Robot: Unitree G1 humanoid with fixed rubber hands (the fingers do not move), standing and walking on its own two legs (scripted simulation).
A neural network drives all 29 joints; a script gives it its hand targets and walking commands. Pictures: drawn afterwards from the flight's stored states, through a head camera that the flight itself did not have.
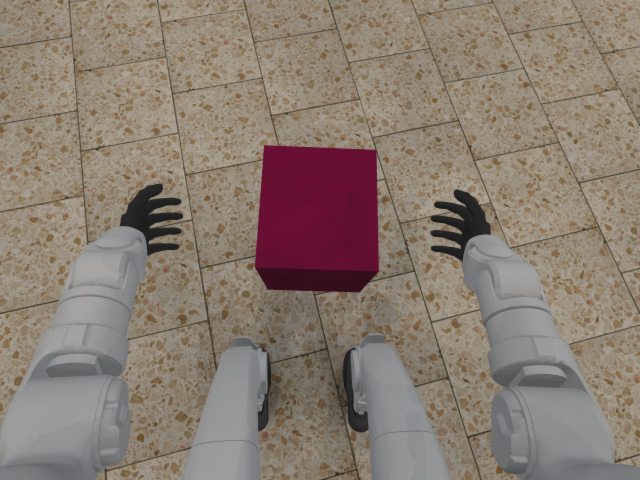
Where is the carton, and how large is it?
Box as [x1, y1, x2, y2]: [255, 145, 378, 291]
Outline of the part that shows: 264,145 255,268 267,288 297,290 359,291 378,271 375,150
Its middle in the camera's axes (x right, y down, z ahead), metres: -0.01 -0.02 +0.98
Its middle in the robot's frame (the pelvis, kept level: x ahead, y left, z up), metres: +0.55 -0.03 -0.53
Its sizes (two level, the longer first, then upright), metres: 0.287 0.260 0.298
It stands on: the floor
